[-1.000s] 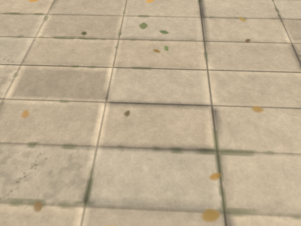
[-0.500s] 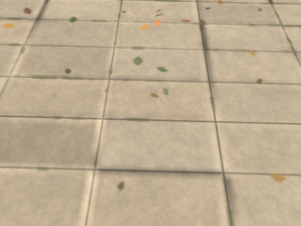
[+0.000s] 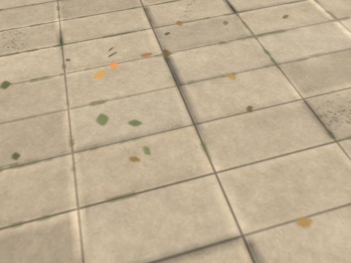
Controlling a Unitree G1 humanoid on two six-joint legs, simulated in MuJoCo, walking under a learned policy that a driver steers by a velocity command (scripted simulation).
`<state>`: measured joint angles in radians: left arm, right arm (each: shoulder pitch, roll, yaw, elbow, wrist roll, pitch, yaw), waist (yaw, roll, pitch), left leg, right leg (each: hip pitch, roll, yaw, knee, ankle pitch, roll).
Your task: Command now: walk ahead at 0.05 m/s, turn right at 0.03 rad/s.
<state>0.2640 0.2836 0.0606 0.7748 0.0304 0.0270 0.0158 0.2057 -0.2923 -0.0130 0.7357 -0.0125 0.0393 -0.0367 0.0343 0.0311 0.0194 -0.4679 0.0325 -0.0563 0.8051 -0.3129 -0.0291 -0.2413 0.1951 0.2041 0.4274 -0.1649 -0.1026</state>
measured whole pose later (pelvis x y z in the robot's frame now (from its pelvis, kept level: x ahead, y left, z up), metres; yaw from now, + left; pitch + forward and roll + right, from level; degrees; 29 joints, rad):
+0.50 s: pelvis +0.02 +0.02 +0.00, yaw +19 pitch +2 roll +0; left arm 0.15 0.30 0.02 0.73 0.01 0.01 0.04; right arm 0.26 -0.33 -0.10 0.73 -0.01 0.06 0.00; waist -0.03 0.02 0.05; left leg -0.32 -0.17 -0.32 0.48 -0.16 0.01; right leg -0.28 0.08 0.09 0.50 -0.31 -0.01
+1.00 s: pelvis +0.02 +0.03 +0.00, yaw +22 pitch -2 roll +0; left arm 0.25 0.25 0.00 0.91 0.01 0.01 0.02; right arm 0.20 -0.24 0.00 0.91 -0.01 0.02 -0.03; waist 0.02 -0.01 0.03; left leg -0.09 -0.05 -0.08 0.39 -0.26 0.02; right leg -0.17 0.04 0.05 0.40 -0.20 -0.02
